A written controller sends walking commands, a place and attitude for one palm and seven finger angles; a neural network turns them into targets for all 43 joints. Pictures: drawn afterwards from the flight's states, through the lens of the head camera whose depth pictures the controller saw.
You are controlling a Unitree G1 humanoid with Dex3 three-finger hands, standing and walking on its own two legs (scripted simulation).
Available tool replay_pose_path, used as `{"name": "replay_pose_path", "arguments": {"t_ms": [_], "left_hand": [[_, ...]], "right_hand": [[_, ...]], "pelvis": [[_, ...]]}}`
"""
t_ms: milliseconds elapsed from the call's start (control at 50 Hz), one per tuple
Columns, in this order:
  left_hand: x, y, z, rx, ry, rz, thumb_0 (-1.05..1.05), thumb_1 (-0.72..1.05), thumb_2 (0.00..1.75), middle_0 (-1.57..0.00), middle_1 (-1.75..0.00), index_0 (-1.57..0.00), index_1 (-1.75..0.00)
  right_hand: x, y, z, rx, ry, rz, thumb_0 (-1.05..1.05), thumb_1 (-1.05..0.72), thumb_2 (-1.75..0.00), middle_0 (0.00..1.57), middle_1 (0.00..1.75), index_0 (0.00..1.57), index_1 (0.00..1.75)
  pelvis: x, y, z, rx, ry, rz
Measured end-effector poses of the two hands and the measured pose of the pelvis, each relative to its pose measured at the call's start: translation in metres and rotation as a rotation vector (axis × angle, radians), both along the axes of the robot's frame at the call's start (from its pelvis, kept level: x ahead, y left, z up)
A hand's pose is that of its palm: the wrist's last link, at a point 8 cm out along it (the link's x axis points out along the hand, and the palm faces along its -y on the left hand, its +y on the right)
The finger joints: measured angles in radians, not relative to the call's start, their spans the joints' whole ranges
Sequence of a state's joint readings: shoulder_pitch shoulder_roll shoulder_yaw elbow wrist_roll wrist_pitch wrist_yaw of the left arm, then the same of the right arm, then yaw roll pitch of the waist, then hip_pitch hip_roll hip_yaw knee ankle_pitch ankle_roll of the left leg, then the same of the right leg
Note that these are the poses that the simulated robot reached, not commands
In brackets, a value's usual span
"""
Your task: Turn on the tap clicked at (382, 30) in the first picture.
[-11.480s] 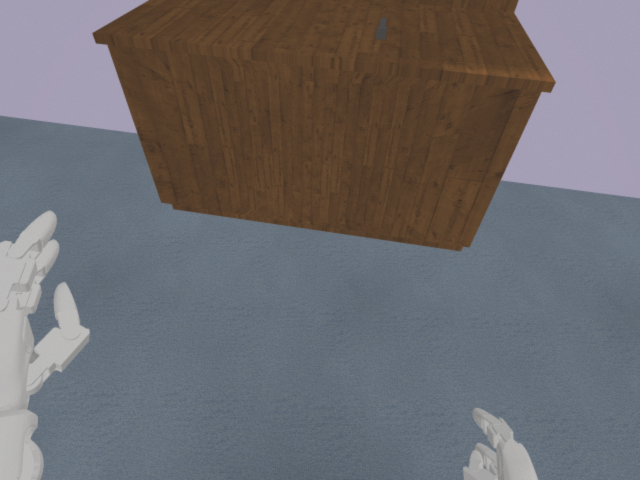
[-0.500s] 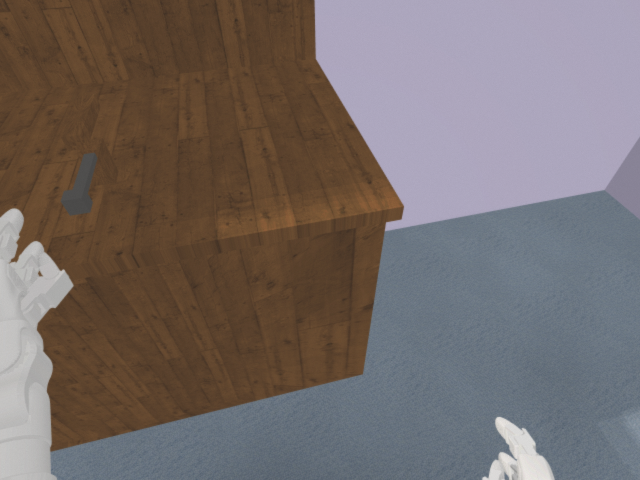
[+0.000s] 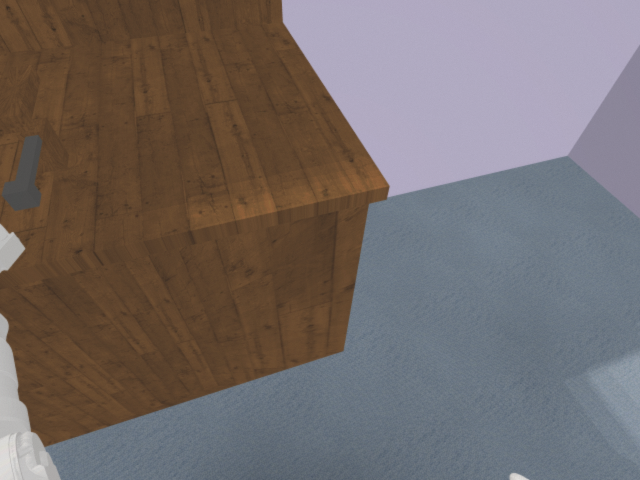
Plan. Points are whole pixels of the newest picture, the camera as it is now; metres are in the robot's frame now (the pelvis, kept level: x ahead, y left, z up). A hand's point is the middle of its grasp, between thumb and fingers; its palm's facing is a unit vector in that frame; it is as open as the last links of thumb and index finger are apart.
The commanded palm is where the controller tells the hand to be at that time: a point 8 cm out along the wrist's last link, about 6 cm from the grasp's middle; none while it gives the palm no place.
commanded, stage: reach beside the lever's end, fingers flat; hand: left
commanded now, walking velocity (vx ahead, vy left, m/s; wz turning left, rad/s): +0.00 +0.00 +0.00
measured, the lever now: (22, 194) +0.43 +0.39 +0.12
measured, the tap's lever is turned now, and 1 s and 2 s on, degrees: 0 1 7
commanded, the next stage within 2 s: push the lever round in 0.62 s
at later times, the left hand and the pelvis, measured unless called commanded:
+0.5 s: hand (17, 221) +0.40 +0.40 +0.10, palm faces +0.55 -0.84 -0.06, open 7.8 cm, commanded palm +0.34 +0.43 +0.10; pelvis +0.01 +0.01 -0.01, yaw -1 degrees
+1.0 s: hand (17, 231) +0.38 +0.39 +0.10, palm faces +0.54 -0.84 -0.06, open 7.8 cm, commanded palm +0.34 +0.41 +0.10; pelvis +0.01 +0.00 -0.01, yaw +0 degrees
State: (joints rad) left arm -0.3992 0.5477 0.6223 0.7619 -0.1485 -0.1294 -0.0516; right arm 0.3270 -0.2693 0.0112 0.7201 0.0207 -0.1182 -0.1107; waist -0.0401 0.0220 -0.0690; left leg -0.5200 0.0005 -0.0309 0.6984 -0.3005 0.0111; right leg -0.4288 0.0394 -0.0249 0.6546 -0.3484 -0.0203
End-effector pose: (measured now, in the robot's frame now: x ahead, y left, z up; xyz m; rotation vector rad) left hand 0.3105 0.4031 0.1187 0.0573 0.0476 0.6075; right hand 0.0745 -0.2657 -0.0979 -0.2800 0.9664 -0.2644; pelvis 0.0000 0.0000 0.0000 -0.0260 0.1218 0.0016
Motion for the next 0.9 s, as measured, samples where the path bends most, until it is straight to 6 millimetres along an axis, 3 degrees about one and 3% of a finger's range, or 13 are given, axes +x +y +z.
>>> {"name": "replay_pose_path", "arguments": {"t_ms": [120, 300, 440, 900], "left_hand": [[0.012, 0.016, -0.004, 0.003, 0.009, 0.01, 0.02, 0.9, 0.9, -0.15, -0.16, -0.15, -0.16], [0.042, 0.023, -0.008, -0.006, 0.009, -0.026, 0.02, 0.9, 0.9, -0.15, -0.15, -0.15, -0.15], [0.044, 0.024, -0.013, -0.008, -0.009, -0.03, 0.02, 0.9, 0.9, -0.15, -0.15, -0.15, -0.15], [0.024, 0.022, -0.012, -0.009, -0.005, -0.021, 0.02, 0.9, 0.9, -0.15, -0.15, -0.15, -0.15]], "right_hand": [[-0.015, -0.002, -0.003, -0.021, 0.069, -0.006, 0.01, -0.9, -0.9, 0.21, 0.3, 0.21, 0.3], [-0.031, -0.003, -0.007, -0.036, 0.153, -0.029, 0.01, -0.9, -0.9, 0.21, 0.3, 0.21, 0.3], [-0.035, 0.0, -0.007, -0.021, 0.177, -0.056, 0.01, -0.9, -0.9, 0.21, 0.3, 0.21, 0.3], [0.014, 0.006, -0.005, -0.011, 0.055, 0.012, 0.01, -0.9, -0.9, 0.21, 0.3, 0.21, 0.3]], "pelvis": [[0.0, 0.003, -0.004, -0.008, 0.029, 0.005], [0.002, 0.006, -0.009, -0.015, 0.076, 0.0], [0.009, 0.009, -0.009, -0.016, 0.087, -0.017], [0.008, 0.005, -0.01, -0.018, 0.069, 0.002]]}}
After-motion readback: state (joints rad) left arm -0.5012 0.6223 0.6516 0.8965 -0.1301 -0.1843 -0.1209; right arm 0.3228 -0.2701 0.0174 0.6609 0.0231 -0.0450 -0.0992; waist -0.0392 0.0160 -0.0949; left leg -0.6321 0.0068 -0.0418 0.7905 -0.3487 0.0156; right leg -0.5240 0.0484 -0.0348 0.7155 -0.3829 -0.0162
